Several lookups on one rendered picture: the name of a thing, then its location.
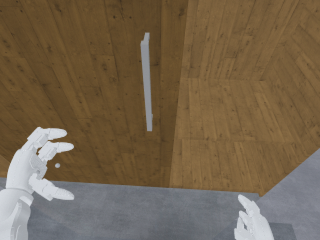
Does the right robot hand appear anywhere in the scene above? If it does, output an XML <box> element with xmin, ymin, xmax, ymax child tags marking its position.
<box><xmin>234</xmin><ymin>194</ymin><xmax>274</xmax><ymax>240</ymax></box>

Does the left robot forearm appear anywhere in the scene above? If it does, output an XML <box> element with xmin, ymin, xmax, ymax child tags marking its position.
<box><xmin>0</xmin><ymin>188</ymin><xmax>34</xmax><ymax>240</ymax></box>

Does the handle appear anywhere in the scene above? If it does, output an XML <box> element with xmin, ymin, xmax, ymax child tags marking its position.
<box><xmin>140</xmin><ymin>32</ymin><xmax>153</xmax><ymax>132</ymax></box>

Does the left robot hand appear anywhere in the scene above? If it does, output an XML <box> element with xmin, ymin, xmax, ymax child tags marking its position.
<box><xmin>5</xmin><ymin>127</ymin><xmax>75</xmax><ymax>201</ymax></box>

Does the wardrobe door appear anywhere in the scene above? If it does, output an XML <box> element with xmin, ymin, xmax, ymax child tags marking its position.
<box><xmin>0</xmin><ymin>155</ymin><xmax>11</xmax><ymax>172</ymax></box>
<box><xmin>0</xmin><ymin>0</ymin><xmax>189</xmax><ymax>188</ymax></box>

